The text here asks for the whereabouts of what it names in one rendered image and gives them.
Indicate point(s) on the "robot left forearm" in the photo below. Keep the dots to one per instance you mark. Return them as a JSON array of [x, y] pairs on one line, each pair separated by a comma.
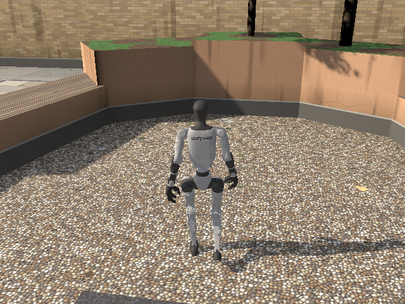
[[173, 173]]

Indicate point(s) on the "robot head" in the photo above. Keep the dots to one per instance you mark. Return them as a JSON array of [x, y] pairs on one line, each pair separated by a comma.
[[201, 108]]

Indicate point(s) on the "right robot upper arm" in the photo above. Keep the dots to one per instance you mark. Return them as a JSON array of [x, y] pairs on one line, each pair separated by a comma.
[[221, 133]]

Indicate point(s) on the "robot right hand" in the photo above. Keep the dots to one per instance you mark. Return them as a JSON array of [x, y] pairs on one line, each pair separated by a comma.
[[230, 179]]

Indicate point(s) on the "robot left hand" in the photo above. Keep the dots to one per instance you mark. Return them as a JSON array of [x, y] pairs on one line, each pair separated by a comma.
[[170, 194]]

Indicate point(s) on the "robot left shin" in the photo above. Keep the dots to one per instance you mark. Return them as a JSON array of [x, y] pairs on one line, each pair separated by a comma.
[[192, 227]]

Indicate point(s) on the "left robot upper arm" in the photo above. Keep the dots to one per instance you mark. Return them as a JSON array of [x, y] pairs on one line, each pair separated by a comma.
[[179, 145]]

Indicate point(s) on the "robot right forearm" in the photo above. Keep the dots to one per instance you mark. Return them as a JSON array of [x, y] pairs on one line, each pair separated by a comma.
[[231, 167]]

